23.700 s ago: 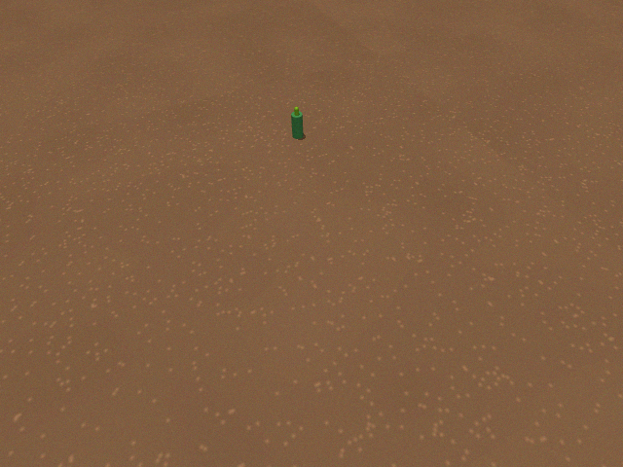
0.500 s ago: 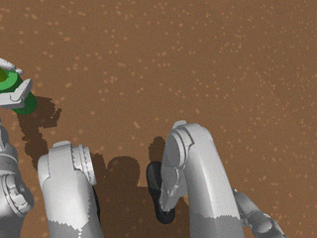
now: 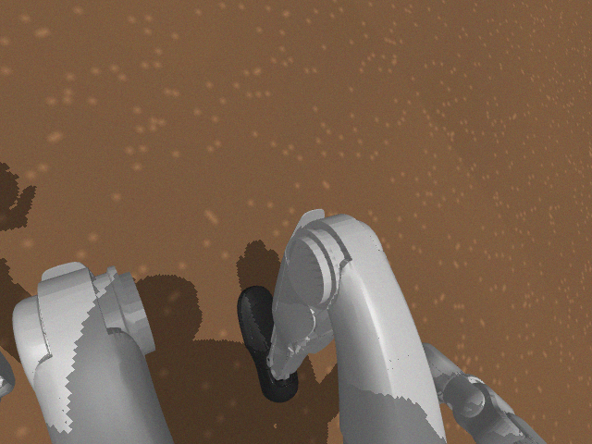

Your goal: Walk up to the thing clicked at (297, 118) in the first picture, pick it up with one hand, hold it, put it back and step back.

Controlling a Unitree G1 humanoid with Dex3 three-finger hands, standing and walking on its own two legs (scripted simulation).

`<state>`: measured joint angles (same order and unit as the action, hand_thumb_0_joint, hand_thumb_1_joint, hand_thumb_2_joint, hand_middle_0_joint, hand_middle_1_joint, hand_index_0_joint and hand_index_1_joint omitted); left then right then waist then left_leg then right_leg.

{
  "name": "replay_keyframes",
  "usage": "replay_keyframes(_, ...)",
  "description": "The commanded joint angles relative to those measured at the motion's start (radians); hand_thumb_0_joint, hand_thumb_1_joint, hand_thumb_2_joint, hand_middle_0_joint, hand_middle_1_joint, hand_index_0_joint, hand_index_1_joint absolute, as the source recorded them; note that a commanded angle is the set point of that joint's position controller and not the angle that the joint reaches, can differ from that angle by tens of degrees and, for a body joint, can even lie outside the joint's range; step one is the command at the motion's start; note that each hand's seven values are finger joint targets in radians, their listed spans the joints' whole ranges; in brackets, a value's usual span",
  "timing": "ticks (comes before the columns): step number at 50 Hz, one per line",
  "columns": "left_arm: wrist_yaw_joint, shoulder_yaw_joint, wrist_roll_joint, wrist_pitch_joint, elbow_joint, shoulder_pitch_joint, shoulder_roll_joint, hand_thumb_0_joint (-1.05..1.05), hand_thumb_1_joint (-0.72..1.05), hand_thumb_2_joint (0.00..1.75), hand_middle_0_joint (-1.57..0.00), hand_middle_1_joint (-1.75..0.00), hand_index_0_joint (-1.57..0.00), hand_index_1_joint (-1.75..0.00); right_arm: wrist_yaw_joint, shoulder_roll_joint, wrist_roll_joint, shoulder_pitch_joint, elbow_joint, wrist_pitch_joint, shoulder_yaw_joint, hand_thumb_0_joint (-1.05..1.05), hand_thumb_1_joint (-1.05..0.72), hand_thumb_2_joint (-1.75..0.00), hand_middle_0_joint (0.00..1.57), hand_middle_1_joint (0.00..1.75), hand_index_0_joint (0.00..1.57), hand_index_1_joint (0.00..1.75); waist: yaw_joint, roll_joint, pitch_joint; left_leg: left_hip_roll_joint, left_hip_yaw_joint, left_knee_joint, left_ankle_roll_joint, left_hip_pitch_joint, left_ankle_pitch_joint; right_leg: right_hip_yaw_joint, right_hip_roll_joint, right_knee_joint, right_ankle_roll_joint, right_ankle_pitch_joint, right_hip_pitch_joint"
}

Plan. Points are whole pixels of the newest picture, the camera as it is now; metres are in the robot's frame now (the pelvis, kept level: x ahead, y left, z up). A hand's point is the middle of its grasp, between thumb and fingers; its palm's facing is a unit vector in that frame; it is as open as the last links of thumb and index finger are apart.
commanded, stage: lower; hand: left
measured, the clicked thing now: out of the picture +0.45 +0.30 -0.17
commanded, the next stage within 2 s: loosen in 0.60 s
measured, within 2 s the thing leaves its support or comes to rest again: rests again in 1.86 s
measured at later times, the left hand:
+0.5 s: hand out of the picture +0.46 +0.29 -0.17, palm faces +0.31 -0.95 -0.02, open 6.8 cm
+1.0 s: hand out of the picture +0.46 +0.29 -0.17, palm faces +0.33 -0.95 +0.00, open 7.2 cm
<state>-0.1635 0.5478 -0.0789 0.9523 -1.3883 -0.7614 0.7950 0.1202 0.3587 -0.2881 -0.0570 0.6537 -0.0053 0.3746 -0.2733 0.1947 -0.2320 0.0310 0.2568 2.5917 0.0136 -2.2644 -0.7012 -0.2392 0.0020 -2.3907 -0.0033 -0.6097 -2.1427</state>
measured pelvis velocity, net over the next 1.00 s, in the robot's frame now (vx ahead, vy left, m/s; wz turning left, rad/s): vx -0.01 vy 0.01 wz -0.07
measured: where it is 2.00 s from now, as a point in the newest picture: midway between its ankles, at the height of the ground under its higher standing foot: (208, 396)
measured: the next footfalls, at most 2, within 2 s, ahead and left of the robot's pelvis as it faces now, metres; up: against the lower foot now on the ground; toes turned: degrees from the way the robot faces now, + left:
none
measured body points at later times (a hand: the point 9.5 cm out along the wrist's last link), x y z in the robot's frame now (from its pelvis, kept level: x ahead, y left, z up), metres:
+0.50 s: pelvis -0.01 +0.01 +0.00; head +0.24 +0.17 +0.32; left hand +0.43 +0.34 -0.17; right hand +0.13 -0.25 -0.05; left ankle +0.08 +0.12 -0.26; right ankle +0.13 -0.11 -0.26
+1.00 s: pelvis -0.01 +0.01 +0.00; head +0.24 +0.19 +0.32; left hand +0.44 +0.34 -0.17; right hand +0.13 -0.25 -0.04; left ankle +0.08 +0.12 -0.26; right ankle +0.13 -0.11 -0.26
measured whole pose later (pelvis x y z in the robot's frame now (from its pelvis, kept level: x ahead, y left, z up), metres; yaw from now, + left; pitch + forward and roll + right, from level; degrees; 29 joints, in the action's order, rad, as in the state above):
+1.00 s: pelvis -0.01 +0.01 +0.00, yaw -4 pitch +13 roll -19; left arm -0.05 0.49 -0.09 1.07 -1.51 -0.77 0.94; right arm 0.11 0.38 -0.36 -0.16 0.55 -0.02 0.55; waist -0.29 0.28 -0.32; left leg 0.04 0.36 2.64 0.02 -2.22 -0.71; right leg -0.31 0.05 -2.35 -0.04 -0.57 -2.06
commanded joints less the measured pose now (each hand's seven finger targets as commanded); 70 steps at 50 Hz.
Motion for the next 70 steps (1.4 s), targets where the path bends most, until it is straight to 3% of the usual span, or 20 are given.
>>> replay_keyframes(1,0.011,0.011,-0.002,0.112,0.162,-0.254,0.226,0.0,0.38,1.22,-1.29,-1.37,-1.3,-1.37,-0.013,0.342,-0.015,0.082,-0.031,-0.008,-0.076,0.0,-0.91,-0.9,0.2,0.3,0.2,0.3,-0.066,-0.549,0.665,0.037,-0.032,-0.309,-0.038,0.498,0.199,-0.04,0.054,0.169,0.022,0.196,0.325)
replay_keyframes(3,0.015,0.011,-0.015,0.112,0.136,-0.226,0.2,0.0,0.43,1.25,-1.29,-1.39,-1.3,-1.38,-0.013,0.35,-0.02,0.077,-0.036,-0.011,-0.069,0.0,-0.91,-0.9,0.2,0.3,0.2,0.3,-0.075,-0.526,0.647,0.038,-0.02,-0.303,-0.037,0.495,0.208,-0.046,0.055,0.166,0.017,0.209,0.332)
replay_keyframes(8,0.044,0.018,-0.019,0.126,0.139,-0.252,0.246,0.0,0.39,1.28,-1.32,-1.42,-1.33,-1.42,-0.013,0.35,-0.032,0.058,-0.05,-0.014,-0.039,0.0,-0.91,-0.9,0.2,0.3,0.2,0.3,-0.09,-0.513,0.632,0.04,-0.018,-0.283,-0.031,0.462,0.196,-0.051,0.066,0.176,0.012,0.212,0.374)
replay_keyframes(9,0.048,0.003,-0.012,0.13,0.123,-0.255,0.237,0.0,0.42,1.28,-1.3,-1.42,-1.32,-1.41,-0.014,0.353,-0.035,0.051,-0.053,-0.016,-0.035,0.0,-0.9,-0.9,0.2,0.3,0.2,0.3,-0.104,-0.52,0.609,0.043,-0.011,-0.288,-0.033,0.465,0.197,-0.057,0.065,0.172,0.012,0.212,0.362)
replay_keyframes(16,0.082,-0.019,0.011,0.169,0.119,-0.309,0.285,0.0,0.44,1.28,-1.29,-1.41,-1.31,-1.39,-0.017,0.369,-0.055,0.0,-0.071,-0.018,-0.007,0.0,-0.9,-0.9,0.2,0.3,0.2,0.3,-0.127,-0.54,0.541,0.053,0.017,-0.302,-0.039,0.459,0.11,-0.078,0.068,0.168,0.01,0.156,0.322)
replay_keyframes(25,0.108,-0.043,0.009,0.184,0.07,-0.286,0.288,0.0,0.45,1.3,-1.31,-1.42,-1.32,-1.41,-0.018,0.376,-0.07,-0.032,-0.087,-0.023,0.026,0.0,-0.9,-0.9,0.2,0.3,0.2,0.3,-0.136,-0.533,0.514,0.056,0.033,-0.292,-0.039,0.466,0.129,-0.092,0.077,0.169,0.003,0.183,0.348)
replay_keyframes(33,0.122,-0.03,-0.007,0.194,0.034,-0.248,0.303,0.0,0.45,1.29,-1.29,-1.4,-1.3,-1.39,-0.02,0.381,-0.075,-0.025,-0.083,-0.027,0.047,0.0,-0.89,-0.9,0.2,0.3,0.2,0.3,-0.147,-0.515,0.533,0.058,0.041,-0.271,-0.038,0.48,0.192,-0.106,0.089,0.178,-0.001,0.236,0.394)
replay_keyframes(35,0.124,-0.043,-0.003,0.193,0.023,-0.248,0.297,0.0,0.44,1.3,-1.3,-1.41,-1.31,-1.4,-0.02,0.381,-0.076,-0.037,-0.091,-0.027,0.052,0.0,-0.89,-0.9,0.2,0.3,0.2,0.3,-0.152,-0.504,0.502,0.059,0.047,-0.277,-0.037,0.463,0.17,-0.109,0.089,0.18,0.001,0.22,0.378)
replay_keyframes(36,0.123,-0.053,-0.003,0.195,0.032,-0.264,0.298,0.0,0.43,1.22,-1.34,-1.37,-1.35,-1.36,-0.021,0.38,-0.076,-0.047,-0.094,-0.028,0.054,0.0,-0.9,-0.9,0.2,0.3,0.2,0.3,-0.151,-0.501,0.493,0.058,0.042,-0.274,-0.033,0.448,0.149,-0.107,0.091,0.186,0.001,0.206,0.372)
replay_keyframes(41,0.118,-0.037,-0.023,0.204,0.031,-0.265,0.315,0.0,0.23,0.82,-1.09,-1.03,-1.11,-1.0,-0.021,0.382,-0.076,-0.046,-0.098,-0.023,0.058,0.0,-0.9,-0.89,0.2,0.3,0.2,0.3,-0.146,-0.488,0.496,0.055,0.038,-0.27,-0.028,0.427,0.112,-0.109,0.097,0.197,0.0,0.18,0.384)
replay_keyframes(46,0.112,-0.05,-0.008,0.198,0.019,-0.238,0.304,0.0,0.05,0.61,-0.95,-0.85,-0.98,-0.83,-0.023,0.385,-0.078,-0.048,-0.095,-0.027,0.057,0.0,-0.91,-0.89,0.2,0.3,0.2,0.3,-0.146,-0.513,0.483,0.065,0.059,-0.293,-0.04,0.469,0.13,-0.119,0.096,0.182,0.004,0.189,0.361)
replay_keyframes(48,0.112,-0.058,-0.004,0.195,0.016,-0.251,0.303,0.0,-0.11,0.55,-0.79,-0.71,-0.82,-0.7,-0.024,0.387,-0.076,-0.061,-0.102,-0.028,0.057,0.0,-0.91,-0.9,0.2,0.3,0.2,0.3,-0.153,-0.508,0.462,0.066,0.062,-0.296,-0.038,0.456,0.118,-0.122,0.096,0.183,0.005,0.181,0.341)
replay_keyframes(51,0.115,-0.052,-0.002,0.186,0.007,-0.229,0.302,0.0,-0.18,0.43,-0.67,-0.57,-0.67,-0.56,-0.026,0.388,-0.076,-0.063,-0.107,-0.033,0.056,0.0,-0.91,-0.9,0.2,0.3,0.2,0.3,-0.141,-0.516,0.441,0.068,0.067,-0.309,-0.041,0.46,0.109,-0.124,0.095,0.182,0.006,0.173,0.332)
replay_keyframes(55,0.123,-0.043,-0.012,0.185,0.009,-0.237,0.312,0.0,-0.29,0.39,-0.62,-0.52,-0.62,-0.52,-0.023,0.388,-0.073,-0.06,-0.114,-0.035,0.059,0.0,-0.92,-0.9,0.2,0.3,0.2,0.3,-0.141,-0.494,0.451,0.065,0.061,-0.299,-0.033,0.436,0.097,-0.123,0.098,0.189,0.005,0.166,0.353)
replay_keyframes(61,0.122,-0.053,-0.007,0.188,0.019,-0.238,0.299,0.0,-0.26,0.34,-0.51,-0.41,-0.51,-0.41,-0.022,0.382,-0.076,-0.049,-0.111,-0.036,0.06,0.0,-0.91,-0.9,0.2,0.3,0.2,0.3,-0.15,-0.492,0.471,0.065,0.061,-0.291,-0.034,0.45,0.126,-0.123,0.101,0.189,0.003,0.191,0.369)
replay_keyframes(66,0.119,-0.053,-0.007,0.192,0.025,-0.248,0.303,0.0,-0.34,0.24,-0.37,-0.29,-0.38,-0.28,-0.024,0.382,-0.076,-0.059,-0.109,-0.037,0.058,0.0,-0.91,-0.9,0.2,0.3,0.2,0.3,-0.146,-0.503,0.457,0.068,0.058,-0.29,-0.034,0.453,0.124,-0.119,0.1,0.187,0.005,0.187,0.356)
replay_keyframes(70,0.115,-0.019,-0.031,0.193,0.045,-0.242,0.329,0.0,-0.35,0.22,-0.22,-0.2,-0.22,-0.2,-0.025,0.385,-0.072,-0.055,-0.119,-0.037,0.061,0.0,-0.89,-0.9,0.2,0.3,0.2,0.3,-0.131,-0.49,0.481,0.066,0.05,-0.286,-0.03,0.436,0.122,-0.118,0.103,0.196,0.005,0.184,0.387)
